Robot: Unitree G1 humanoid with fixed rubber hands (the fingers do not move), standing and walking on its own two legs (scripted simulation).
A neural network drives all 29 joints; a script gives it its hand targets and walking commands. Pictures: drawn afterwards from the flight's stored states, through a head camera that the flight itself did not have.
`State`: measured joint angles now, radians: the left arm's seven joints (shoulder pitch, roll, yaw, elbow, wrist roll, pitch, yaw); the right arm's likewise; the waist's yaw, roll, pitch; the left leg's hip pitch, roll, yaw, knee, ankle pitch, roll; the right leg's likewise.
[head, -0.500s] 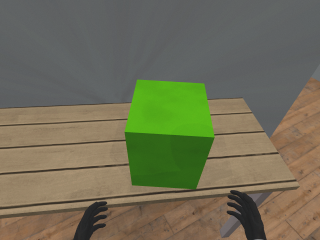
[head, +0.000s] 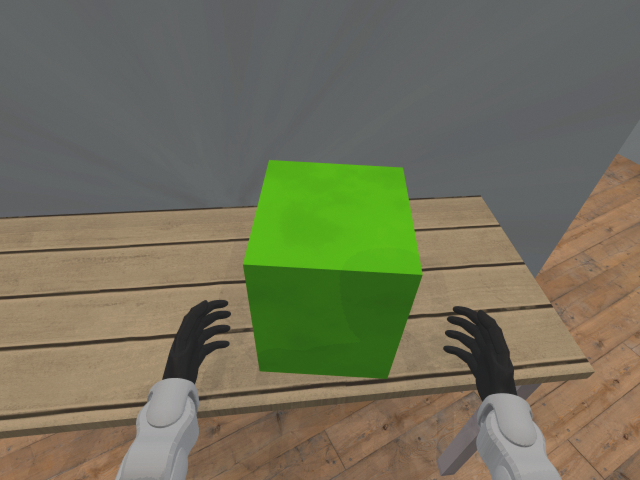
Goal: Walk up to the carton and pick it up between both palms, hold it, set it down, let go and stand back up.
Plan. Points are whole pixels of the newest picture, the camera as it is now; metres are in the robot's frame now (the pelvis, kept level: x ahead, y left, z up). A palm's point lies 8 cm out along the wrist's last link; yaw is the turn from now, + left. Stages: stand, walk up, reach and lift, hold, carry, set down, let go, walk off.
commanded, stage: reach and lift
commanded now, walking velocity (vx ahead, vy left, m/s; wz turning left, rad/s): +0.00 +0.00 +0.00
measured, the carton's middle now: (329, 272) +0.42 +0.04 +0.03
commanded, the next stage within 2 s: none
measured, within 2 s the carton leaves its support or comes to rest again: neither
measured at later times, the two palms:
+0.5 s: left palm (184, 288) +0.31 +0.21 +0.10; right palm (488, 300) +0.33 -0.16 +0.10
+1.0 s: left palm (186, 216) +0.37 +0.22 +0.16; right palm (481, 226) +0.39 -0.15 +0.16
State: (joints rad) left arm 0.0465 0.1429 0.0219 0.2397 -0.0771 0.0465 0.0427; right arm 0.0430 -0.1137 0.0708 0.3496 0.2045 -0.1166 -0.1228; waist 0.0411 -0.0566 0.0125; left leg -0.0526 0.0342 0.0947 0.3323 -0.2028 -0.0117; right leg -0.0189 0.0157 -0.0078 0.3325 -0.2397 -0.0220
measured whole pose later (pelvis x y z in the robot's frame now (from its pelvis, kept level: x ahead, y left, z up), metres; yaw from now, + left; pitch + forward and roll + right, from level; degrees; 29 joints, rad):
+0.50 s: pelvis -0.02 +0.00 +0.00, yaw +0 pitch -2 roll +0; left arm -0.28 0.15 0.16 0.05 -0.08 0.48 0.01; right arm -0.32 -0.18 0.07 0.28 0.29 0.16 -0.21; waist 0.02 -0.03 0.06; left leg -0.12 0.04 0.09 0.33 -0.17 -0.01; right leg -0.08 0.02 -0.01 0.32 -0.20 -0.02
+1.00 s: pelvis -0.02 +0.00 +0.00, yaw +1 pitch +1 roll +0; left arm -0.70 0.26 0.17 0.40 -0.12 0.56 0.05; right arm -0.74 -0.23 0.08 0.57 0.38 0.31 -0.23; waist 0.01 -0.03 0.00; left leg -0.20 0.05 0.08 0.35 -0.17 -0.01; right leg -0.15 0.03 -0.02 0.32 -0.19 -0.02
